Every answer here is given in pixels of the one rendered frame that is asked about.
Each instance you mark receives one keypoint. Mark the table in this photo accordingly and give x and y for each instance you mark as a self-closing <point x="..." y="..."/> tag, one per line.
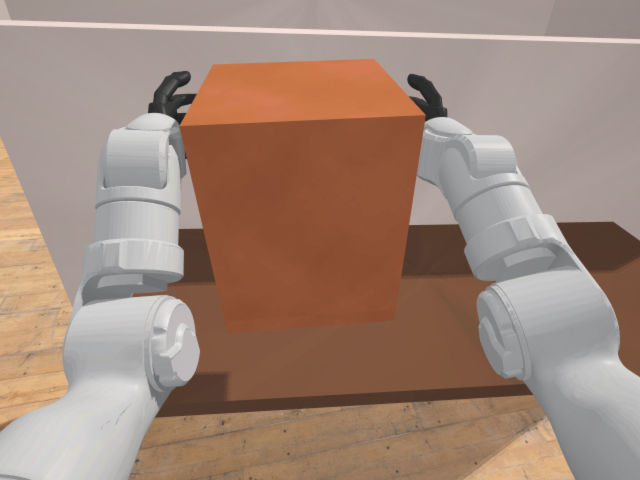
<point x="430" y="352"/>

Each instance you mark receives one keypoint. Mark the robot left upper arm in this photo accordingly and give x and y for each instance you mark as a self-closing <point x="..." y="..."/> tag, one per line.
<point x="122" y="359"/>

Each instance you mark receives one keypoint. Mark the robot left forearm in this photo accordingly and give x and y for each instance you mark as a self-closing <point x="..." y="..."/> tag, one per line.
<point x="138" y="203"/>

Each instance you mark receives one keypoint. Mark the carton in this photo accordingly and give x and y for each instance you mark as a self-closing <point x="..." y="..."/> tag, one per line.
<point x="304" y="175"/>

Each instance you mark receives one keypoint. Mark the robot right upper arm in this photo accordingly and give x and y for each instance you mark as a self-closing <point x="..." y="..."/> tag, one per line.
<point x="554" y="331"/>

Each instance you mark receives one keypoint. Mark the robot right hand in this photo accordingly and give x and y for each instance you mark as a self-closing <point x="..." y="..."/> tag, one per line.
<point x="433" y="108"/>

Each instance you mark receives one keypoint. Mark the robot left hand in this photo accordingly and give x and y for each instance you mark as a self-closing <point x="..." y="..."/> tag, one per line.
<point x="165" y="102"/>

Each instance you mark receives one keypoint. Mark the robot right forearm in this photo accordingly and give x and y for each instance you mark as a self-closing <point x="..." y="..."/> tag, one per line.
<point x="506" y="233"/>

